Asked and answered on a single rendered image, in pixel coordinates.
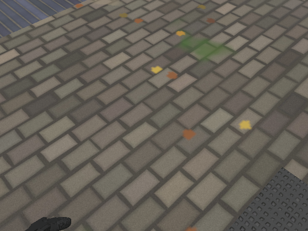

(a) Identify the robot left hand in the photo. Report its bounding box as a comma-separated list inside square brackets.
[25, 217, 71, 231]

